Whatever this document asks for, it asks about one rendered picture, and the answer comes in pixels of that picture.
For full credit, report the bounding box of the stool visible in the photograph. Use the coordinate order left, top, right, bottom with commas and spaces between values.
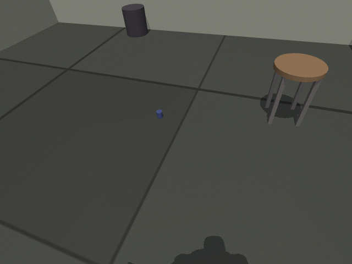
265, 53, 328, 127

